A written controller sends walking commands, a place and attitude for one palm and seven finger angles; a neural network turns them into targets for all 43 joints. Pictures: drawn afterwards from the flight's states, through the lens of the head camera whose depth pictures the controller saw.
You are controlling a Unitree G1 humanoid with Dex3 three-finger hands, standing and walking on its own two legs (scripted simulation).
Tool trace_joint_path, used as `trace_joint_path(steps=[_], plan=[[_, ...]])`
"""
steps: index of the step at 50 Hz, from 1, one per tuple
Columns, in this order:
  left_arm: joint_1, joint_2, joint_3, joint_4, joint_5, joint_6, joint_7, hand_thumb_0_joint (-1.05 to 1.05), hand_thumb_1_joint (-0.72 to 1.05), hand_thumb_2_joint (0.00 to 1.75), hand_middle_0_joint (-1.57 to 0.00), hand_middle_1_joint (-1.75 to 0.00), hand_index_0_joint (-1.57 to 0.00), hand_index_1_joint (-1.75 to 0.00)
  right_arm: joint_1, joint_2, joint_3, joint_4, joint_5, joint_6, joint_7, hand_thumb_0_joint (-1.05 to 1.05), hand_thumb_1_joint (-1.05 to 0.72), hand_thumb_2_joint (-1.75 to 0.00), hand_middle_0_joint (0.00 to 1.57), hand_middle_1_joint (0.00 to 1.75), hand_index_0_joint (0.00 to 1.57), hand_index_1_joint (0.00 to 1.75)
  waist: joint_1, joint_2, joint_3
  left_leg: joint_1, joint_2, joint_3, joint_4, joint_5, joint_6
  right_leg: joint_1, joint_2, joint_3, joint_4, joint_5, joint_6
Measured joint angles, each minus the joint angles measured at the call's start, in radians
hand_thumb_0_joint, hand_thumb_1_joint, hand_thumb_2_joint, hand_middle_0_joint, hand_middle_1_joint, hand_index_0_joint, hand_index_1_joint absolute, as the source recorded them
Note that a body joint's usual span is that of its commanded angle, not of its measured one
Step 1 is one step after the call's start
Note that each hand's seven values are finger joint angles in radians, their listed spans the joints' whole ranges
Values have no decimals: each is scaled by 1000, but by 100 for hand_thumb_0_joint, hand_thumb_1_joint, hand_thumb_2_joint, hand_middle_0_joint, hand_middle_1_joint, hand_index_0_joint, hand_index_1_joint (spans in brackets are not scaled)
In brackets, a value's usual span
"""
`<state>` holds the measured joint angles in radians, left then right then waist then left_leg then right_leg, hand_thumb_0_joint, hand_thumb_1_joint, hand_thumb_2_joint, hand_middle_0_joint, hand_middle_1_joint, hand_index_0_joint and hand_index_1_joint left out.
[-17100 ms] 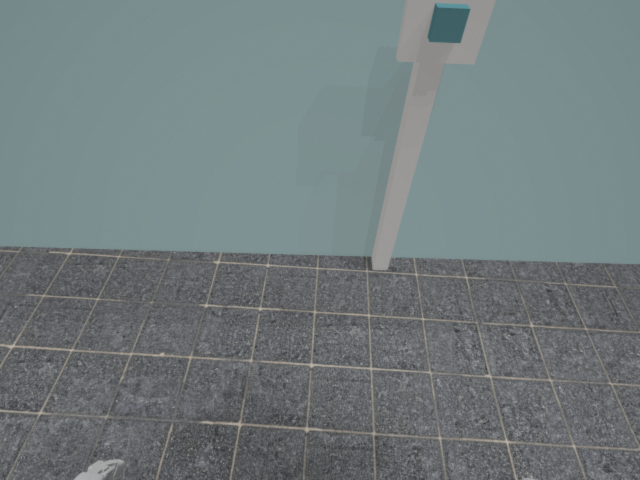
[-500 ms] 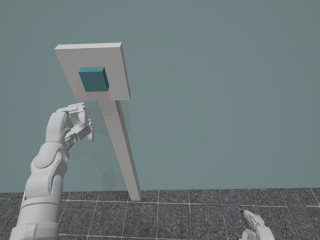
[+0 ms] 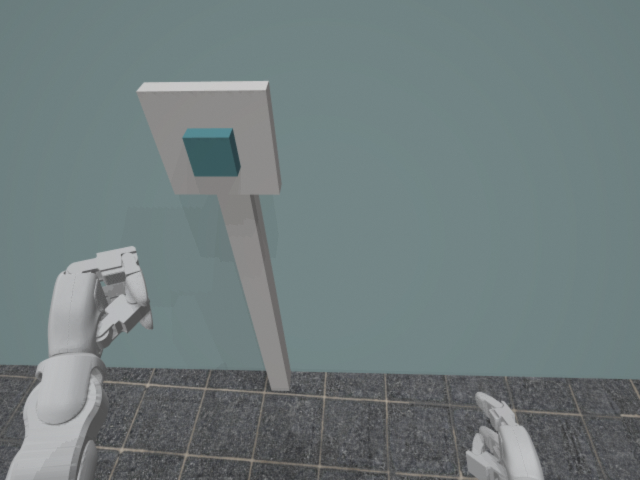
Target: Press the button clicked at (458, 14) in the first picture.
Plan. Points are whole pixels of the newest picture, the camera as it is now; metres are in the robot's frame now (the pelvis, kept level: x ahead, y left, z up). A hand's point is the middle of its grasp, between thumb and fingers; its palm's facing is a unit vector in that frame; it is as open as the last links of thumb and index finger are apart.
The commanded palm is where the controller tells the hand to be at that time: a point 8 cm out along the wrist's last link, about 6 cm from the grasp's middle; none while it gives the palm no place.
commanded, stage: draw the hand back to the body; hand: left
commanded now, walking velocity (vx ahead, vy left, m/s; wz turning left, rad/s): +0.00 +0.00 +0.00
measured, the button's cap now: (213, 151) +0.51 +0.23 +0.16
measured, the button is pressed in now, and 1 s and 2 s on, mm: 0 0 0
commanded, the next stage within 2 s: step back with the hand held close in 0.74 s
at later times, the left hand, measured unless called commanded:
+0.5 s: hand (83, 335) +0.20 +0.26 +0.16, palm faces +0.41 -0.83 -0.38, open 3.1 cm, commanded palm +0.15 +0.29 +0.17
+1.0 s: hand (81, 329) +0.20 +0.26 +0.16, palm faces +0.39 -0.81 -0.43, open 3.1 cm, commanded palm +0.14 +0.29 +0.17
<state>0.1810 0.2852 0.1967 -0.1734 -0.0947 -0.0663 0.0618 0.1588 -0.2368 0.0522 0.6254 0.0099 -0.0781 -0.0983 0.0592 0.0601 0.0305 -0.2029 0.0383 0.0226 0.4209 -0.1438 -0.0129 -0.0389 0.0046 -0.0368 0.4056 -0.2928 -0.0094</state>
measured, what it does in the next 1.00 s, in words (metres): stands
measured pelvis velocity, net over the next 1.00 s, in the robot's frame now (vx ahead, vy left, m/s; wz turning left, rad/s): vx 0.01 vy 0.01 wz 0.00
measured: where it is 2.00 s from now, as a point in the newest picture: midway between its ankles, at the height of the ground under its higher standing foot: outside the picture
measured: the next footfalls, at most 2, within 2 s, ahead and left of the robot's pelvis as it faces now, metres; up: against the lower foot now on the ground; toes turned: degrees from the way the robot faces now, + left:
left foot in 1.94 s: -0.04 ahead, +0.16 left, +0.00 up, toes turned +3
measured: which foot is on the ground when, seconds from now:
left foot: down 0.00-1.00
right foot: down 0.00-1.00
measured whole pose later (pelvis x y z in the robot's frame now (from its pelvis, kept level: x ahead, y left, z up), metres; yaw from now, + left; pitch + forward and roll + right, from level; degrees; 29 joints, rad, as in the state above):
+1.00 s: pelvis +0.01 +0.01 +0.00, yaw +0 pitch -2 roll -1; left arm 0.54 0.35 0.34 -0.49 -0.06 -0.13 0.09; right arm 0.17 -0.23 0.03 0.58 0.00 0.00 -0.08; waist 0.04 0.06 0.01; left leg -0.25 0.04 0.02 0.46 -0.18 0.00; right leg -0.05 0.01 -0.04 0.36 -0.28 0.01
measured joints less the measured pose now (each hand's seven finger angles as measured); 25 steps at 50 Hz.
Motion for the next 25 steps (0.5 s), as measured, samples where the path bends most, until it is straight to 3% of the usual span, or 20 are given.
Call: trace_joint_path(steps=[6,25], plan=[[75,0,9,-67,21,-22,28,1,90,90,-131,-150,-130,-150,-5,11,-1,14,-13,17,5,1,-90,-90,20,30,20,30,8,-2,12,36,-10,9,-29,4,8,40,-10,7,-41,12,9],[353,35,95,-287,25,-25,34,1,89,90,-131,-150,-130,-150,18,17,-20,-13,-16,28,21,1,-90,-90,20,30,20,30,16,-7,-14,42,-20,20,-3,-35,18,58,-22,16,-48,-5,21]])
